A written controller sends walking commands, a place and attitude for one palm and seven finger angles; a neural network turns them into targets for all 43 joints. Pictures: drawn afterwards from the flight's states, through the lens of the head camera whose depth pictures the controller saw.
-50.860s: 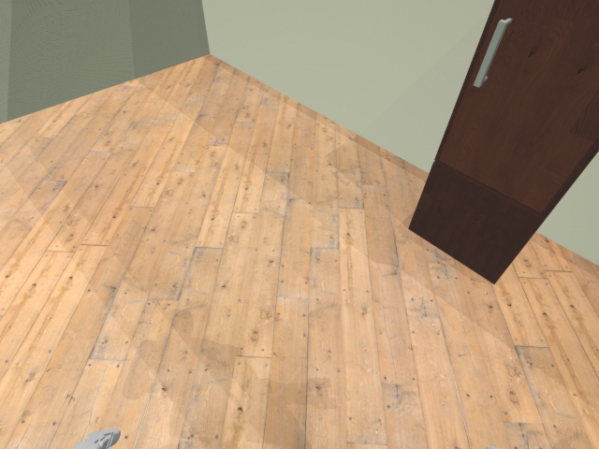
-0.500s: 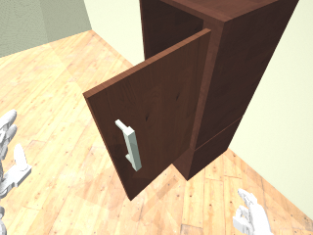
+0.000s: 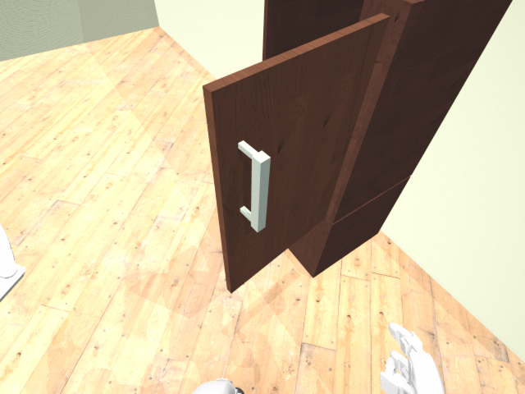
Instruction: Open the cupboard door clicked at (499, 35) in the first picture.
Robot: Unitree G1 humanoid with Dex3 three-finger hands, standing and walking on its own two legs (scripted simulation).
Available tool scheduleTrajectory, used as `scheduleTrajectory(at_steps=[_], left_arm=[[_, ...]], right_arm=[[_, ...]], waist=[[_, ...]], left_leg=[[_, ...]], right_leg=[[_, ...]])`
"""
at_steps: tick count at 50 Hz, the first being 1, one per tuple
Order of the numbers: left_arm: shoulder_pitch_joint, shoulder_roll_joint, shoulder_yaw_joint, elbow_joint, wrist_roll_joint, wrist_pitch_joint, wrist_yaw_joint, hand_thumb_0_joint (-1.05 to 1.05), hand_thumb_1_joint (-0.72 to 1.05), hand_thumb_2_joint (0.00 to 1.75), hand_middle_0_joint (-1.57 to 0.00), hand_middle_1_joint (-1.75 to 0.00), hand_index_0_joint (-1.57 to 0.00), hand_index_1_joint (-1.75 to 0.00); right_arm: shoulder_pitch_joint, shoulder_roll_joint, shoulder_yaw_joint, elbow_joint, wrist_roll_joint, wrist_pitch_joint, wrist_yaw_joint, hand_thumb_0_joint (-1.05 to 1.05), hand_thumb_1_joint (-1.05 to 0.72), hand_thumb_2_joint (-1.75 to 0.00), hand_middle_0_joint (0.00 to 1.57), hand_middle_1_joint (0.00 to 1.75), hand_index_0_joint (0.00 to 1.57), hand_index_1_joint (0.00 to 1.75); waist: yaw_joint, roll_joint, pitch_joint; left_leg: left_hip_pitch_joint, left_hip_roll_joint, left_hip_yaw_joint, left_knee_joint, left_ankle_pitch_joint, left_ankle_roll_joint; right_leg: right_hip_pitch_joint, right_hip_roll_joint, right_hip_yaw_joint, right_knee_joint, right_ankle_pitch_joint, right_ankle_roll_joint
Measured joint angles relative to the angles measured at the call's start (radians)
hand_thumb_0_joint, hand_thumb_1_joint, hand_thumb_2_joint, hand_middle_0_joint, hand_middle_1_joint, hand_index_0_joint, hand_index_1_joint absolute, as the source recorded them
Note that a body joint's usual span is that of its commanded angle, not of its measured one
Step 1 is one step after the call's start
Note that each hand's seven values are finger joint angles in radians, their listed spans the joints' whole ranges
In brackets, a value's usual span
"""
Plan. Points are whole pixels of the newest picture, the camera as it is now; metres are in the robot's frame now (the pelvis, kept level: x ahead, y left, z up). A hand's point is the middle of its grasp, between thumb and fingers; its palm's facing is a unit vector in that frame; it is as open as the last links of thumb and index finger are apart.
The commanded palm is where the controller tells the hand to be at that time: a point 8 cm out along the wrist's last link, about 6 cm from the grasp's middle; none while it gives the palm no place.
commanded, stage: step back with the hand held close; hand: left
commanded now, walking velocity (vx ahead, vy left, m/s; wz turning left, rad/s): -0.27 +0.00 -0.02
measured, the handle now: (252, 189) +0.41 +0.06 +0.08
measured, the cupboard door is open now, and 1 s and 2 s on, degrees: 97 97 97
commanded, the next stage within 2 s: stop stepping back and stand still in 0.42 s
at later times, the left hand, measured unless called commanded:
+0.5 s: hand out of the picture +0.07 +0.27 +0.18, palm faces +0.42 -0.80 -0.43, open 7.4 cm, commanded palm +0.02 +0.31 +0.19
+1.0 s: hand out of the picture -0.05 +0.28 +0.19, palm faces +0.35 -0.76 -0.55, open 7.4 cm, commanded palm -0.09 +0.31 +0.19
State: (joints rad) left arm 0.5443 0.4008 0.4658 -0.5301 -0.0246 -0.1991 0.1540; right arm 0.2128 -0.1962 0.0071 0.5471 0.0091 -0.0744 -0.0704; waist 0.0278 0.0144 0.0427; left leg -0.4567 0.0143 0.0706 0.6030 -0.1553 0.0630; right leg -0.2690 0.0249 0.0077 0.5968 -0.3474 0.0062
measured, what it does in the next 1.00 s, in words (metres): walks backwards: right foot, then left foot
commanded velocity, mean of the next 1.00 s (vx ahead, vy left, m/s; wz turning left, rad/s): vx -0.06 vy -0.02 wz -0.01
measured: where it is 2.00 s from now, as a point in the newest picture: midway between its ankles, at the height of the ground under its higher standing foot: outside the picture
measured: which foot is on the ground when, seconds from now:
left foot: down 0.00-0.46, up 0.48-0.64, down 0.66-0.96, up 0.98-1.00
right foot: down 0.00-0.20, up 0.22-0.46, down 0.48-0.66, up 0.68-0.96, down 0.98-1.00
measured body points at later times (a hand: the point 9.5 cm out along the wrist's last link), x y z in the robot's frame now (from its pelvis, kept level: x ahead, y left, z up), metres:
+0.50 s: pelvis -0.14 +0.01 +0.00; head -0.12 +0.03 +0.44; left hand +0.04 +0.31 +0.21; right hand +0.06 -0.21 -0.07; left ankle +0.07 +0.09 -0.70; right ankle -0.24 -0.08 -0.73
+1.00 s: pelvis -0.25 +0.03 +0.01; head -0.26 +0.03 +0.46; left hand -0.07 +0.31 +0.22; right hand -0.13 -0.22 -0.07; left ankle -0.13 +0.12 -0.70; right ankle -0.31 -0.02 -0.73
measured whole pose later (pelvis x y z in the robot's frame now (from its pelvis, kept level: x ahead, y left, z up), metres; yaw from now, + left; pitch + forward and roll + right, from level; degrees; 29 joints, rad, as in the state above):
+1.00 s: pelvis -0.25 +0.03 +0.01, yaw -5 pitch +1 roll +1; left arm 0.63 0.48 0.45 -0.55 -0.03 -0.15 0.16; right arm 0.27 -0.18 0.01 0.62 -0.01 -0.11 -0.07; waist 0.01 -0.03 -0.04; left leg -0.47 -0.01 0.08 0.59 -0.33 0.00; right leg -0.13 0.05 -0.08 0.42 -0.42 -0.09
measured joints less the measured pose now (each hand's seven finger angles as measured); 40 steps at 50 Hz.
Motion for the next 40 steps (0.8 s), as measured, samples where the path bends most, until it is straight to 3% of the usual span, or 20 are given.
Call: scheduleTrajectory(at_steps=[6, 8, 10, 12, 14, 16, 19, 22, 24, 26, 27, 29, 32, 33, 35, 37, 40], left_arm=[[-0.007, -0.046, -0.077, -0.015, -0.011, -0.002, 0.005, 0.02, 0.89, 0.9, -0.21, -0.3, -0.21, -0.3], [-0.011, -0.032, -0.086, -0.028, -0.009, -0.001, 0.003, 0.02, 0.89, 0.9, -0.21, -0.3, -0.21, -0.3], [-0.026, -0.001, -0.073, -0.034, -0.012, -0.001, -0.001, 0.02, 0.89, 0.9, -0.21, -0.3, -0.22, -0.3], [-0.058, 0.031, -0.044, -0.018, -0.01, -0.007, -0.003, 0.02, 0.89, 0.9, -0.21, -0.3, -0.22, -0.3], [-0.08, 0.054, -0.017, 0.008, -0.011, -0.014, -0.002, 0.02, 0.89, 0.9, -0.21, -0.3, -0.22, -0.3], [-0.075, 0.066, 0.002, 0.012, -0.021, -0.011, 0.004, 0.02, 0.89, 0.9, -0.21, -0.3, -0.22, -0.3], [-0.031, 0.059, 0.004, -0.011, -0.039, -0.001, 0.013, 0.02, 0.89, 0.9, -0.21, -0.3, -0.22, -0.3], [-0.001, 0.049, -0.016, -0.042, -0.055, 0.01, 0.011, 0.02, 0.89, 0.9, -0.21, -0.3, -0.21, -0.3], [0.003, 0.055, -0.014, -0.067, -0.054, 0.002, 0.014, 0.02, 0.89, 0.9, -0.21, -0.3, -0.21, -0.3], [-0.014, 0.021, -0.057, -0.055, -0.036, -0.01, 0.007, 0.02, 0.89, 0.9, -0.21, -0.3, -0.21, -0.3], [-0.013, 0.016, -0.069, -0.043, -0.029, -0.014, 0.001, 0.02, 0.89, 0.9, -0.21, -0.3, -0.21, -0.3], [-0.012, 0.02, -0.072, -0.026, -0.019, -0.007, -0.013, 0.02, 0.89, 0.9, -0.21, -0.3, -0.22, -0.3], [-0.019, 0.023, -0.051, -0.004, -0.02, 0.01, -0.011, 0.01, 0.89, 0.9, -0.21, -0.3, -0.22, -0.3], [-0.028, 0.02, -0.047, 0.001, -0.022, 0.018, -0.008, 0.01, 0.89, 0.9, -0.21, -0.3, -0.22, -0.3], [-0.084, 0.028, -0.041, 0.033, -0.023, 0.03, -0.001, 0.02, 0.89, 0.9, -0.21, -0.3, -0.22, -0.3], [-0.111, 0.03, -0.038, 0.055, -0.025, 0.035, 0.003, 0.02, 0.89, 0.9, -0.21, -0.3, -0.21, -0.3], [-0.064, 0.04, -0.035, 0.021, -0.023, 0.042, 0.002, 0.02, 0.89, 0.9, -0.21, -0.3, -0.21, -0.3]], right_arm=[[-0.023, -0.002, 0.001, 0.057, -0.005, -0.016, 0.006, 0.01, -0.9, -0.9, 0.2, 0.3, 0.2, 0.3], [-0.021, -0.004, 0.001, 0.063, -0.008, -0.014, 0.0, 0.01, -0.9, -0.9, 0.2, 0.3, 0.2, 0.3], [-0.023, -0.008, 0.0, 0.058, -0.009, -0.014, -0.008, 0.01, -0.9, -0.9, 0.2, 0.3, 0.2, 0.3], [-0.038, 0.001, -0.006, 0.061, -0.016, -0.023, -0.011, 0.01, -0.9, -0.9, 0.2, 0.3, 0.2, 0.3], [-0.043, 0.011, -0.011, 0.061, -0.023, -0.031, -0.006, 0.01, -0.9, -0.9, 0.2, 0.3, 0.2, 0.3], [-0.04, 0.021, -0.012, 0.062, -0.021, -0.037, 0.006, 0.01, -0.9, -0.9, 0.2, 0.3, 0.2, 0.3], [-0.031, 0.026, -0.009, 0.058, -0.013, -0.043, 0.022, 0.01, -0.9, -0.9, 0.2, 0.3, 0.2, 0.3], [-0.036, 0.024, -0.006, 0.052, -0.014, -0.051, 0.031, 0.01, -0.9, -0.9, 0.2, 0.3, 0.2, 0.3], [-0.067, 0.021, 0.0, 0.054, -0.013, -0.051, 0.033, 0.01, -0.9, -0.9, 0.2, 0.3, 0.2, 0.3], [-0.086, 0.003, 0.0, 0.104, -0.025, -0.039, 0.031, 0.01, -0.9, -0.9, 0.2, 0.3, 0.2, 0.3], [-0.075, 0.004, 0.002, 0.123, -0.027, -0.028, 0.032, 0.01, -0.9, -0.9, 0.2, 0.3, 0.2, 0.3], [-0.039, 0.018, 0.012, 0.134, -0.016, -0.008, 0.026, 0.01, -0.9, -0.9, 0.2, 0.3, 0.2, 0.3], [0.006, 0.016, 0.032, 0.106, -0.005, -0.013, -0.001, 0.01, -0.9, -0.9, 0.2, 0.3, 0.2, 0.3], [0.012, 0.003, 0.031, 0.091, -0.004, -0.026, -0.007, 0.01, -0.9, -0.9, 0.2, 0.3, 0.2, 0.3], [-0.007, 0.01, 0.016, 0.095, -0.006, -0.053, -0.012, 0.01, -0.9, -0.9, 0.2, 0.3, 0.2, 0.3], [-0.019, 0.021, 0.016, 0.099, -0.014, -0.073, -0.005, 0.01, -0.9, -0.9, 0.2, 0.3, 0.2, 0.3], [-0.001, 0.039, 0.025, 0.088, -0.025, -0.086, 0.01, 0.01, -0.9, -0.9, 0.2, 0.3, 0.2, 0.3]], waist=[[0.006, 0.018, 0.024], [-0.003, 0.01, 0.023], [-0.013, 0.011, 0.025], [-0.02, 0.007, 0.038], [-0.033, 0.019, 0.035], [-0.034, 0.023, 0.018], [-0.024, 0.022, -0.023], [-0.005, 0.01, -0.057], [0.031, -0.037, -0.054], [0.043, -0.009, -0.032], [0.042, -0.015, -0.041], [0.04, -0.054, -0.062], [0.014, -0.075, -0.076], [0.001, -0.057, -0.075], [-0.018, -0.08, -0.032], [-0.03, -0.093, -0.002], [-0.061, -0.09, -0.001]], left_leg=[[-0.013, -0.003, -0.026, 0.028, -0.106, -0.049], [-0.004, -0.006, -0.025, 0.007, -0.047, -0.039], [-0.001, 0.001, -0.021, -0.023, 0.084, 0.001], [0.0, 0.004, -0.02, -0.043, 0.104, 0.025], [0.001, 0.013, -0.033, -0.095, 0.13, 0.024], [0.001, 0.028, -0.03, -0.162, 0.16, 0.015], [-0.012, 0.041, -0.007, -0.255, 0.182, 0.002], [-0.054, 0.035, 0.021, -0.305, 0.2, -0.03], [-0.146, 0.014, 0.048, -0.173, 0.061, -0.087], [-0.207, 0.001, -0.026, 0.13, -0.129, -0.117], [-0.213, -0.015, -0.041, 0.246, -0.165, -0.122], [-0.158, -0.03, -0.025, 0.317, -0.173, -0.115], [0.036, -0.023, -0.014, 0.094, -0.082, -0.083], [0.092, -0.018, -0.023, 0.002, -0.063, -0.049], [0.099, -0.047, -0.008, -0.016, -0.067, 0.008], [0.122, -0.053, 0.008, -0.061, -0.026, 0.016], [0.16, -0.041, 0.006, -0.168, 0.05, -0.008]], right_leg=[[-0.005, 0.007, -0.002, -0.031, 0.077, 0.013], [-0.008, 0.005, 0.0, -0.02, 0.079, 0.021], [-0.025, 0.013, 0.001, 0.009, 0.058, 0.024], [-0.072, 0.036, 0.019, 0.159, -0.051, 0.016], [-0.103, 0.071, 0.015, 0.331, -0.112, 0.005], [-0.091, 0.087, -0.011, 0.401, -0.138, -0.005], [-0.01, 0.085, -0.061, 0.328, -0.179, -0.019], [0.116, 0.072, -0.096, 0.075, -0.203, -0.044], [0.152, 0.029, -0.046, -0.105, -0.116, -0.084], [0.139, 0.04, -0.041, -0.07, -0.07, -0.065], [0.144, 0.034, -0.038, -0.076, -0.062, -0.051], [0.153, 0.01, -0.027, -0.096, -0.048, -0.031], [0.141, 0.001, -0.021, -0.08, -0.043, -0.019], [0.116, 0.009, -0.029, -0.038, -0.054, -0.013], [0.058, -0.007, 0.004, 0.084, -0.114, -0.005], [0.004, 0.004, 0.034, 0.178, -0.146, -0.001], [-0.042, 0.023, 0.023, 0.236, -0.101, -0.001]])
